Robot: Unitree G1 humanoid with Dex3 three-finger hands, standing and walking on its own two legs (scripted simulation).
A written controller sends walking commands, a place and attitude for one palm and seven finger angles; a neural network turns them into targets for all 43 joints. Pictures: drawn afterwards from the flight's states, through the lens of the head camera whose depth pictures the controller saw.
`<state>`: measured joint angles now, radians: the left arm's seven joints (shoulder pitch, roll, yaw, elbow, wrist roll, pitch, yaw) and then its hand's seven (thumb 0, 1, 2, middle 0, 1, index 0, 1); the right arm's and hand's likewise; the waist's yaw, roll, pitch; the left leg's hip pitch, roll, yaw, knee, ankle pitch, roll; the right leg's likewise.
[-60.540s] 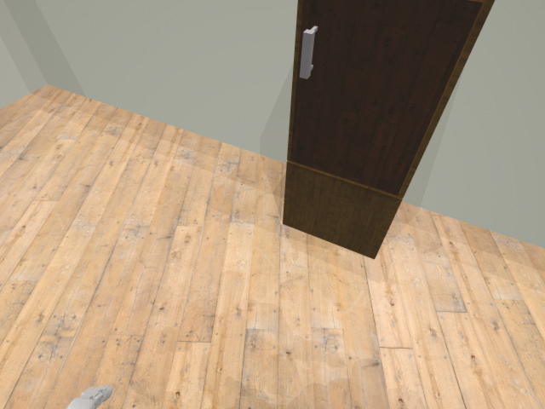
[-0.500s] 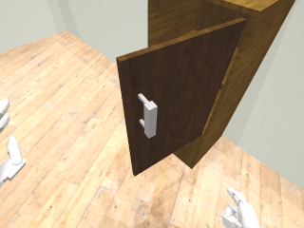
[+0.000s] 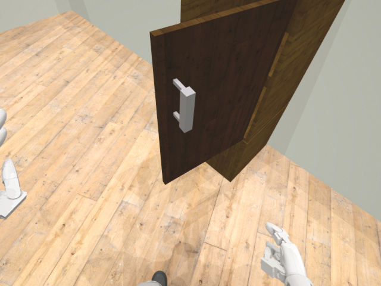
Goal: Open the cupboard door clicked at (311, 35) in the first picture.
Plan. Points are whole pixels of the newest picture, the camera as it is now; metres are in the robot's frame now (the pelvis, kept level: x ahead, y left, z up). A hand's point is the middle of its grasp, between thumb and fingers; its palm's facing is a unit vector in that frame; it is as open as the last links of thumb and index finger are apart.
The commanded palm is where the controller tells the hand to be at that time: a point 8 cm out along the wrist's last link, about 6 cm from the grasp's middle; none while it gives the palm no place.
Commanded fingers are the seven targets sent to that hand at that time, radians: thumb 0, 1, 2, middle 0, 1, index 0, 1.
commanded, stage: stop stepping back and stand still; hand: left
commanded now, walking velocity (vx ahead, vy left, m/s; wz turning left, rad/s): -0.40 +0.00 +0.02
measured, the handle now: (181, 105) +0.49 +0.05 +0.08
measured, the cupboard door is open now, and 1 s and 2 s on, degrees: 78 78 78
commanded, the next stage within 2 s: let the arm hang, fingers relaxed in 0.80 s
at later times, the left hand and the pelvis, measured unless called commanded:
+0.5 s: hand out of the picture +0.09 +0.24 +0.16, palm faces +0.44 -0.80 -0.41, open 7.4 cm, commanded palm +0.03 +0.29 +0.18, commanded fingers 0.00 0.90 0.90 -0.20 -0.30 -0.20 -0.30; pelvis -0.10 -0.02 +0.00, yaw +2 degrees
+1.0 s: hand (29, 283) +0.12 +0.26 +0.05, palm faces +0.30 -0.86 -0.41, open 7.4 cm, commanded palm none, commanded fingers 0.00 0.90 0.90 -0.20 -0.30 -0.20 -0.30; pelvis -0.11 +0.00 +0.00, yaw +4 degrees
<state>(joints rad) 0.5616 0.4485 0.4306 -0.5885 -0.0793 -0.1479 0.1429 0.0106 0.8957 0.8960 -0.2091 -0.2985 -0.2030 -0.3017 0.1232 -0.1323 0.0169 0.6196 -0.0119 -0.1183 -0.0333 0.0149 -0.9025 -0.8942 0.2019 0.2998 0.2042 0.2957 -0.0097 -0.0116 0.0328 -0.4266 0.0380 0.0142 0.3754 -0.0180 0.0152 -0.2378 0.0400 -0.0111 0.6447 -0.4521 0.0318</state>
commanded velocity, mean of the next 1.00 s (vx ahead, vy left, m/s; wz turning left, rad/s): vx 0.14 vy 0.02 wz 0.00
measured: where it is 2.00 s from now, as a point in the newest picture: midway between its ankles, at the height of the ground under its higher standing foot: outside the picture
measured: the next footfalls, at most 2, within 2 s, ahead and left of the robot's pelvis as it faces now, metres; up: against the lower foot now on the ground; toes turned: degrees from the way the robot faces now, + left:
right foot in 0.04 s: -0.07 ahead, -0.11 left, +0.00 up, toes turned -1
left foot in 0.40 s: -0.11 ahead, +0.06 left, +0.00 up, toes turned +7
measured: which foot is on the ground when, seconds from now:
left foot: down 0.00-0.08, up 0.10-0.38, down 0.40-1.00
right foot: up 0.00-0.02, down 0.04-0.86, up 0.88-1.00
